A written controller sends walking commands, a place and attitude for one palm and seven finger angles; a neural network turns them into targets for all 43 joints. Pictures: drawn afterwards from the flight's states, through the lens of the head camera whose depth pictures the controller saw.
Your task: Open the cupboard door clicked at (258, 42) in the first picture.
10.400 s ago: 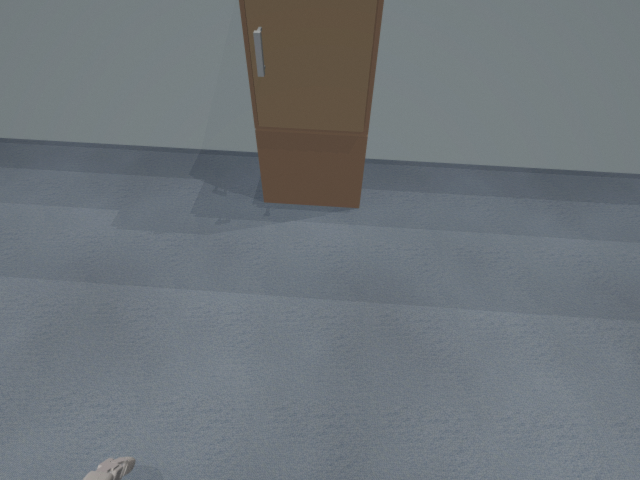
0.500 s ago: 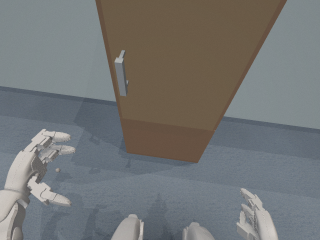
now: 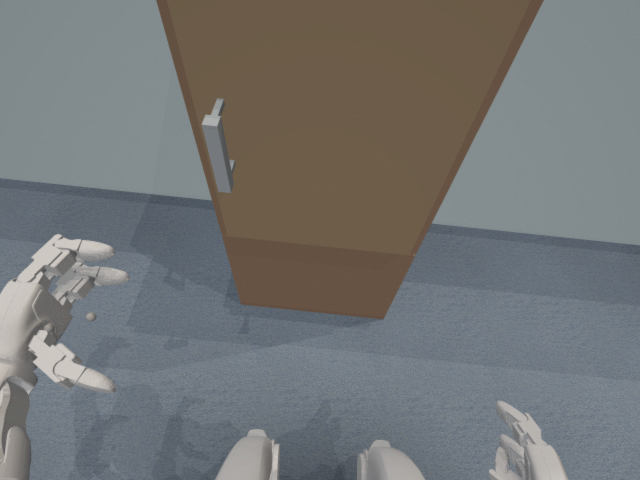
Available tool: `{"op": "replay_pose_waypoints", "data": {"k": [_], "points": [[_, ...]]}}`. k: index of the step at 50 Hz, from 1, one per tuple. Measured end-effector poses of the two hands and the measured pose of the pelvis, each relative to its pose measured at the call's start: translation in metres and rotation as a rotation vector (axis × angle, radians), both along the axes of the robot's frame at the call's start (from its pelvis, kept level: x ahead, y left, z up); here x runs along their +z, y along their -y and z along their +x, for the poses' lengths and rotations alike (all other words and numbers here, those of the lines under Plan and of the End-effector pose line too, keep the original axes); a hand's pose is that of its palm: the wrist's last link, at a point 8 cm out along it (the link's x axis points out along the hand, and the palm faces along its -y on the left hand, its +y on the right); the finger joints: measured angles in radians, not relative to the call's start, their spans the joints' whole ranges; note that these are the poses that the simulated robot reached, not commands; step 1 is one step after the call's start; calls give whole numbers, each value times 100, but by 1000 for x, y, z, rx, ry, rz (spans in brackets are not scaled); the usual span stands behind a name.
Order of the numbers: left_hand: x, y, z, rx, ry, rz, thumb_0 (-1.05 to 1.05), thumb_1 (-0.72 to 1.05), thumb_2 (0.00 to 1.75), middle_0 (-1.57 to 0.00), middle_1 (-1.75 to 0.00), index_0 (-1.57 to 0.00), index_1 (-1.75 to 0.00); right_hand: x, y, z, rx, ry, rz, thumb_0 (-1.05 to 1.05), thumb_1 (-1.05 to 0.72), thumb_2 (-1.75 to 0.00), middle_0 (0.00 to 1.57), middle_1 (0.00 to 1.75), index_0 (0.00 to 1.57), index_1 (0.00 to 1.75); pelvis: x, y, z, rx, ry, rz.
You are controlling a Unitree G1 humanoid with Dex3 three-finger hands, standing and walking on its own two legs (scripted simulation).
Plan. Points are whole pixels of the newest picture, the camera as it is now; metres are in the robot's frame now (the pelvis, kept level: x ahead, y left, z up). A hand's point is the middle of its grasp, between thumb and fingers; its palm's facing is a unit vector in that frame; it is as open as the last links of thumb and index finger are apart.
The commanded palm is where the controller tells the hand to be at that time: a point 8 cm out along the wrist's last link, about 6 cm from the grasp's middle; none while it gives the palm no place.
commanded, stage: raise the hand with hooked fingers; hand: left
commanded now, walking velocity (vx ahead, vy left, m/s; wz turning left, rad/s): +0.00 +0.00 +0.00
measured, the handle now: (222, 147) +0.58 +0.18 +0.03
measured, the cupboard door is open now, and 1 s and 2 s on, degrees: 0 0 0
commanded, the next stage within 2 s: move the hooked fingers beside the handle in 0.24 s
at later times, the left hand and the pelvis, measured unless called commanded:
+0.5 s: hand (98, 311) +0.29 +0.27 +0.05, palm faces -0.05 -1.00 -0.04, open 14.0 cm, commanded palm +0.28 +0.31 +0.05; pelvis -0.01 +0.00 -0.01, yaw +1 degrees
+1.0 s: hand (130, 246) +0.38 +0.26 +0.04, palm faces -0.06 -1.00 -0.03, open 14.0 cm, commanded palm +0.37 +0.31 +0.05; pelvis +0.00 +0.00 -0.01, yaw -1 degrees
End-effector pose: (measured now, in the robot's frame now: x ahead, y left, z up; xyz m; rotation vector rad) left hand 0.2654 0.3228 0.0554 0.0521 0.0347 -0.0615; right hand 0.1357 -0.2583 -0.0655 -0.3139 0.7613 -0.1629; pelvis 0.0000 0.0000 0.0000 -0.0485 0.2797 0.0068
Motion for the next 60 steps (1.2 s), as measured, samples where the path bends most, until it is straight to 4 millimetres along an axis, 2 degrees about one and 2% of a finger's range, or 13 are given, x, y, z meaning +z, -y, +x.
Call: {"op": "replay_pose_waypoints", "data": {"k": [12,21,28,36,45,55,60], "points": [[0,1,-9,6,-17,8,-1,-50,30,-30,-120,-30,-120,-3,-6,4,14,20,26,1,-90,-90,20,30,21,30,-1,3,-4,5,9,0],[-4,1,-6,12,-17,1,-1,-50,30,-30,-120,-30,-120,-6,-8,7,27,20,25,1,-90,-90,20,30,21,30,-3,4,-5,9,6,0],[-8,5,24,-6,3,-13,-1,-50,30,-30,-120,-30,-120,-13,-4,4,19,-8,0,1,-90,-90,20,30,21,30,-8,4,-7,11,-8,-4],[-7,13,62,-27,-15,-17,-1,-50,30,-30,-120,-30,-120,-16,1,-11,-29,-66,1,1,-90,-90,20,30,21,30,-6,2,-3,-4,-31,1],[-11,5,86,19,-31,-15,-1,-50,30,-30,-120,-30,-119,-23,5,-31,-67,-162,2,1,-90,-90,20,30,21,30,-6,1,3,-13,-53,4],[-16,12,118,-14,-12,-37,-1,-50,30,-30,-120,-30,-120,-29,8,-46,-99,-247,-20,1,-90,-90,20,30,21,30,-10,-2,3,-14,-75,-3],[-19,8,135,4,-25,-39,-1,-50,30,-30,-120,-30,-120,-31,8,-53,-115,-272,-23,1,-90,-90,20,30,21,30,-12,-3,3,-19,-88,-6]]}}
